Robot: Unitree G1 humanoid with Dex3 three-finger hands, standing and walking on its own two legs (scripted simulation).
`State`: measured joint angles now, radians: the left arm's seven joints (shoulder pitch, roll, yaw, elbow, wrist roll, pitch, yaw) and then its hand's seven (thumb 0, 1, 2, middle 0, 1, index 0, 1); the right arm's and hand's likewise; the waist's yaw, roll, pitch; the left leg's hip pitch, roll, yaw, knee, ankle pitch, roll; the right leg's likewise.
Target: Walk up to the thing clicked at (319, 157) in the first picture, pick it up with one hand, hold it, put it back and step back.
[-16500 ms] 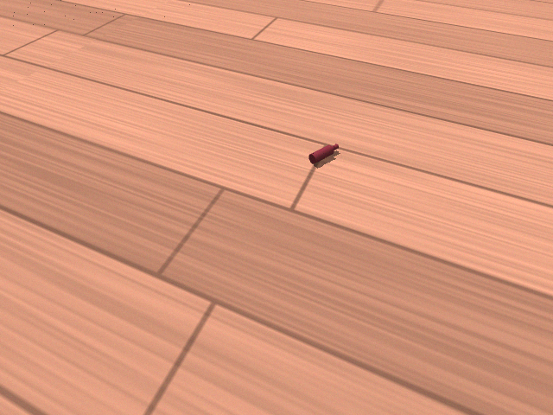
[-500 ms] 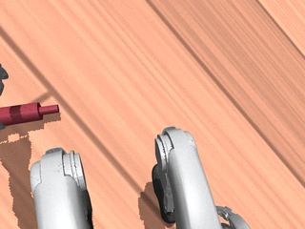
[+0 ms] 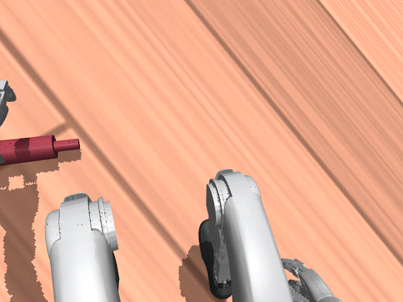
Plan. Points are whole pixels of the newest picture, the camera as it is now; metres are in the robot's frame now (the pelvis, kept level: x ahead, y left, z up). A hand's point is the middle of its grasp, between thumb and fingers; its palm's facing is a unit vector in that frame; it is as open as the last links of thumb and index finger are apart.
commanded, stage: close in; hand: left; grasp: from above
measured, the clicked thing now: (35, 148) +0.45 +0.30 -0.29
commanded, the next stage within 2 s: rest palm in 0.30 s
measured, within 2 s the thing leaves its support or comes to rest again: neither
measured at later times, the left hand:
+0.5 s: hand out of the picture +0.44 +0.33 -0.19, palm faces -0.43 -0.09 -0.90, open 13.7 cm
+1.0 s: hand (15, 145) +0.45 +0.32 -0.24, palm faces -0.43 -0.11 -0.90, open 14.2 cm
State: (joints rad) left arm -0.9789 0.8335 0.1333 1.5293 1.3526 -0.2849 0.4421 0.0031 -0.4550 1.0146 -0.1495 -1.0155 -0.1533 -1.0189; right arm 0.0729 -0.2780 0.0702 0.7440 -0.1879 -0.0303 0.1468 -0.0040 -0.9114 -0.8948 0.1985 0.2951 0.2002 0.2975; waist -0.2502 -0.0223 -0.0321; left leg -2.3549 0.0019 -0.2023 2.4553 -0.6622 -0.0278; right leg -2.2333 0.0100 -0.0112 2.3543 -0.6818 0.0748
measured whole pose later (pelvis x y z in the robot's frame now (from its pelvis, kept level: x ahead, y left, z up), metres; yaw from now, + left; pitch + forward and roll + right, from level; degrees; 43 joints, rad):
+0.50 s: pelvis +0.00 +0.00 -0.01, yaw -1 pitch +30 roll -11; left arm -0.94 0.89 0.16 1.57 1.37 -0.35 0.49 0.00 -0.49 1.02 -0.10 -1.05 -0.11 -1.04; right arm 0.12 -0.28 0.11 0.78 -0.24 -0.06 0.17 0.00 -0.91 -0.89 0.20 0.30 0.20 0.30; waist -0.27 -0.05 0.01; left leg -2.37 0.00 -0.23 2.51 -0.68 -0.04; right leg -2.25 0.02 -0.02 2.40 -0.69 0.08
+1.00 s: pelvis +0.01 +0.00 -0.03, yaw -3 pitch +28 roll -12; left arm -0.94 0.94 0.19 1.66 1.35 -0.30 0.60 0.00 -0.54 1.01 -0.08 -0.98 -0.07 -0.99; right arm 0.06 -0.30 0.17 0.77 -0.30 -0.15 0.23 0.00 -0.90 -0.90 0.20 0.30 0.20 0.30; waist -0.31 -0.09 0.08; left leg -2.37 0.00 -0.28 2.58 -0.72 -0.05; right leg -2.26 0.05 -0.05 2.44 -0.70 0.09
